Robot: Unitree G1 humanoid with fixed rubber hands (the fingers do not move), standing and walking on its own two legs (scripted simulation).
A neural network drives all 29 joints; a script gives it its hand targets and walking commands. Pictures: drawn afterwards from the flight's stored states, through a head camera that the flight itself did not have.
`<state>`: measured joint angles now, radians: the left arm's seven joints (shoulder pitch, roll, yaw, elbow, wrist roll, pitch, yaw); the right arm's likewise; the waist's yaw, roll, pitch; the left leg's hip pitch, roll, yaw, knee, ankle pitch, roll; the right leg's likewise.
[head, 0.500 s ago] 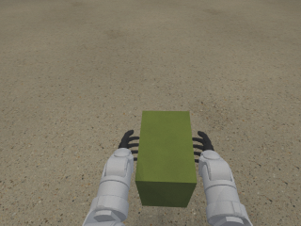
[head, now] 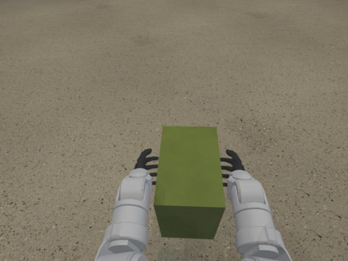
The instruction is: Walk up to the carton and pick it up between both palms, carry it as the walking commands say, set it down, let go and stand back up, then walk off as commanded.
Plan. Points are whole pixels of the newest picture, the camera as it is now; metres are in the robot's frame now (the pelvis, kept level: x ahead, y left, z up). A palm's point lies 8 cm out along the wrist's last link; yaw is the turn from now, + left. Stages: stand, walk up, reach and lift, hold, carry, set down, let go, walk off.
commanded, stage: reach and lift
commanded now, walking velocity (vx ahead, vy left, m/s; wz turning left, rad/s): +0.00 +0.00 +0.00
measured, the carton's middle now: (188, 183) +0.34 +0.00 -0.02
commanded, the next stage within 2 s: hold in 0.86 s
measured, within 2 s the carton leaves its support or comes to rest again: neither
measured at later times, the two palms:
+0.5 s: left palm (141, 176) +0.32 +0.11 +0.04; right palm (237, 176) +0.32 -0.12 +0.05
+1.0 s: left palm (140, 182) +0.30 +0.11 +0.05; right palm (240, 185) +0.30 -0.12 +0.05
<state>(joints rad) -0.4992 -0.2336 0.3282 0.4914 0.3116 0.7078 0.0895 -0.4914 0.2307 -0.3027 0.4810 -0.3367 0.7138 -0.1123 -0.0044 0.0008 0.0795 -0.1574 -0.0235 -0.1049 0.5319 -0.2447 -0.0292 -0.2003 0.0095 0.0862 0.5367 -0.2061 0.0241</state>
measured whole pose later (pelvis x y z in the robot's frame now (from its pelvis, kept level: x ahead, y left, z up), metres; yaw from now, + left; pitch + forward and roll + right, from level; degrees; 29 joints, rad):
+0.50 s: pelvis +0.01 +0.00 +0.00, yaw +0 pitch -8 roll +0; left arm -0.43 -0.21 0.24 0.46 0.29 0.73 0.09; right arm -0.43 0.21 -0.22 0.46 -0.30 0.74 -0.13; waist 0.00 0.00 0.05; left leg -0.12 -0.01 -0.11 0.51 -0.25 -0.03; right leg -0.16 0.02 0.08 0.50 -0.21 0.02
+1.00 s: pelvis -0.01 +0.00 +0.00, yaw +0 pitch -10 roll +1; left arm -0.46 -0.22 0.28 0.50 0.30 0.74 0.09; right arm -0.44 0.21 -0.25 0.48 -0.31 0.76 -0.12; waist 0.01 0.00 0.05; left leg -0.13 -0.02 -0.10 0.54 -0.25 -0.03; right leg -0.18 0.01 0.09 0.55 -0.21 0.02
